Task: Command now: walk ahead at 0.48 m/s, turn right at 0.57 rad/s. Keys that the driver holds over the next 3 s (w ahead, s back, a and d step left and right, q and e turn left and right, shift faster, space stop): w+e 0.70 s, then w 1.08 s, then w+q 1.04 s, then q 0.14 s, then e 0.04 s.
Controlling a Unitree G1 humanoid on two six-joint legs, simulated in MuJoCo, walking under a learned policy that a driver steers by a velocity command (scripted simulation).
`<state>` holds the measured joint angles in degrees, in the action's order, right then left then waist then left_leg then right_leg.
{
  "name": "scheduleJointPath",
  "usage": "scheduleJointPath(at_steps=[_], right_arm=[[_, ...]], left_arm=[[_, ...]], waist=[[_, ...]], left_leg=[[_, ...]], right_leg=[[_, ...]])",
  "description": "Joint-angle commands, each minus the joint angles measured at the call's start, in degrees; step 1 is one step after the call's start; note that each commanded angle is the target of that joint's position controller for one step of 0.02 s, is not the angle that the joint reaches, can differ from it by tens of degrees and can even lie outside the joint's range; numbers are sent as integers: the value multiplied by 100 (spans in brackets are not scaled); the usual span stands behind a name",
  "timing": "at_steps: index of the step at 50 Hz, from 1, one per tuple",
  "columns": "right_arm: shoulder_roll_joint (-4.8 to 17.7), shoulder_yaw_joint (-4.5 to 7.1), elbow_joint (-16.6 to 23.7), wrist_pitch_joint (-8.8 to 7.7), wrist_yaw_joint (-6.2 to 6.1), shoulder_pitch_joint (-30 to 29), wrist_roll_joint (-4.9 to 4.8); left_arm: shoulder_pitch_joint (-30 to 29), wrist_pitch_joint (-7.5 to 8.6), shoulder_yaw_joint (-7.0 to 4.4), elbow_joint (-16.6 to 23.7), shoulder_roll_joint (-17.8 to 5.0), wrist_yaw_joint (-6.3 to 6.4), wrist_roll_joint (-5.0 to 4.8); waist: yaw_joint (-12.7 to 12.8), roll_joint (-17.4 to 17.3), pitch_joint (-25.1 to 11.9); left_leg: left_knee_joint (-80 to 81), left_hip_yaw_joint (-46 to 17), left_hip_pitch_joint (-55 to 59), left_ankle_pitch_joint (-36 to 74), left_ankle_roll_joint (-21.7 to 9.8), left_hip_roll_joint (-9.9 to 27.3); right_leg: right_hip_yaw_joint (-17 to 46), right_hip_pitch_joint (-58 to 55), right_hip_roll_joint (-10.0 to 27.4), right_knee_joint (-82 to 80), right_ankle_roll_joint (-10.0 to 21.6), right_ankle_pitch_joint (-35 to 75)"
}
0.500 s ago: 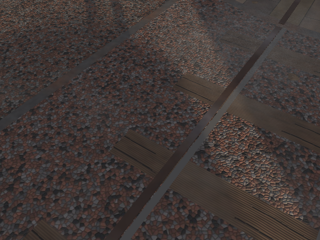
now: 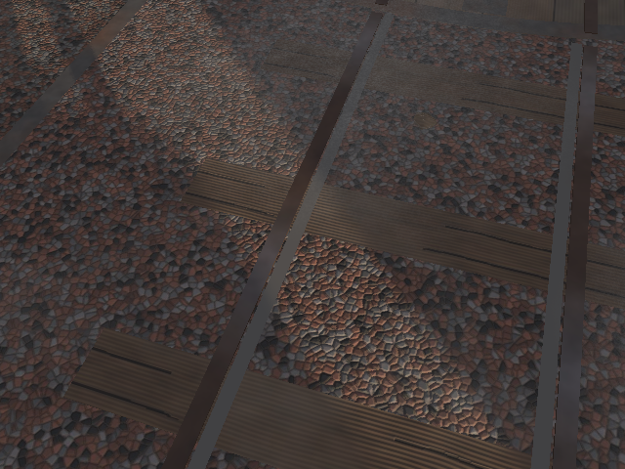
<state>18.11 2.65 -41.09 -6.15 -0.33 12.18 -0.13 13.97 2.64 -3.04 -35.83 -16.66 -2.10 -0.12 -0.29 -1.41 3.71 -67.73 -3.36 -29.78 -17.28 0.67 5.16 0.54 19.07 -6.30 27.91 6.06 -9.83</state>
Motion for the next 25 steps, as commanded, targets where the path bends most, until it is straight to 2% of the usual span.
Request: scheduleJointPath(at_steps=[1,4,7,9,11,14,15,16,17,18,19,20,21,22,23,24,25], right_arm=[[619,182,239,61,-37,383,131],[424,112,456,79,-49,-382,160],[254,38,595,8,24,-1087,113],[241,19,687,-41,88,-1459,52],[335,46,759,-90,149,-1657,10],[511,135,761,-156,201,-1567,-19],[582,182,715,-177,190,-1329,-33],[708,269,592,-205,151,-788,-21],[945,362,513,-235,100,16,74],[1414,497,378,-172,52,851,181],[1089,441,271,-106,112,989,25],[656,322,340,-53,86,725,-26],[505,268,385,10,55,424,9],[401,224,343,41,44,206,41],[294,183,310,33,29,90,80],[270,178,274,19,27,14,88],[264,187,222,-5,30,-9,61]], left_arm=[[-216,195,-238,410,-785,82,-16],[121,172,-262,218,-884,196,-44],[410,108,-289,58,-953,264,-107],[629,80,-315,-59,-1016,286,-144],[786,35,-313,-155,-977,298,-169],[813,-56,-321,-219,-953,335,-155],[769,-84,-326,-218,-945,337,-142],[675,-94,-285,-187,-836,325,-132],[597,-73,-174,-92,-552,293,-80],[1222,-32,-62,11,-211,291,-170],[1401,0,-46,52,-451,311,-202],[958,-23,-180,23,-934,307,-232],[515,-54,-204,109,-1001,309,-178],[242,-53,-211,205,-922,292,-109],[187,-72,-225,237,-819,263,-105],[265,-105,-205,235,-686,233,-146],[300,-139,-175,230,-538,217,-164]], waist=[[-192,401,-530],[47,368,-281],[323,486,-252],[460,518,-214],[510,570,-216],[392,781,-306],[262,904,-370],[-40,917,-636],[-443,701,-1379],[-432,-625,-2405],[-389,-1479,-2553],[-487,-844,-1681],[-465,-437,-1058],[-359,-285,-579],[-215,-377,-379],[-111,-500,-285],[-64,-534,-252]], left_leg=[[427,-138,-558,452,145,203],[1554,-91,-839,1399,323,56],[2882,-43,-462,2289,342,-235],[3359,-41,-232,2437,322,-381],[3704,-141,-213,2293,256,-458],[4040,-205,134,1589,87,-565],[4114,-140,482,1321,-20,-591],[4391,-28,1308,1396,-204,-588],[4195,-517,2783,1361,-572,53],[4226,-2667,5157,400,-1462,1430],[4787,-4169,5431,-739,-1654,1954],[4944,-3535,4714,-1267,-1399,1761],[5044,-2716,3937,-778,-1197,1518],[5225,-2134,3231,-159,-1145,1281],[5390,-1673,2780,269,-1079,1092],[5551,-1323,2458,495,-1054,960],[5676,-1038,2296,717,-1088,918]], right_leg=[[1976,-473,1493,-1621,1094,627],[1668,-377,1281,-1623,962,803],[1515,-368,1076,-1482,696,559],[1677,-457,1124,-1395,642,393],[1968,-820,1236,-1108,628,395],[2433,-1310,1385,-609,533,661],[2518,-1339,1386,-421,476,924],[2407,-1235,1176,34,331,1360],[2096,-718,892,1264,125,1218],[1238,1261,92,3309,-386,-379],[1078,2272,199,4320,-496,-2390],[1097,2653,545,4752,-548,-1944],[824,2628,742,4769,-585,-1503],[755,2548,899,4519,-599,-1190],[737,2340,1067,4322,-588,-988],[667,2131,1155,4203,-588,-889],[585,2068,1193,4110,-601,-845]])
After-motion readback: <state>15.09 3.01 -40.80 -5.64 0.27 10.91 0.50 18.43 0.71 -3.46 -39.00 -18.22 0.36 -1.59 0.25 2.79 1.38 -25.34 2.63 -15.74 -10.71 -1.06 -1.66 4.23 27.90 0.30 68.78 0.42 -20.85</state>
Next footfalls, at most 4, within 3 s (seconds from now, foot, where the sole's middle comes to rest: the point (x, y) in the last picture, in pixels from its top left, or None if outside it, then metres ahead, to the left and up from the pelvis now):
0.34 left None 0.39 0.12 -0.77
0.84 right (451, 411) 0.56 -0.25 -0.77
1.36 left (411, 265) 0.94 -0.20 -0.77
1.90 right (543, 224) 1.07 -0.57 -0.77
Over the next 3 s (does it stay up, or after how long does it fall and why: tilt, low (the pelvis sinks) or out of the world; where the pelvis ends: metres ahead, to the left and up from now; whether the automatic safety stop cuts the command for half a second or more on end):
stays up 1.55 -0.57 -0.01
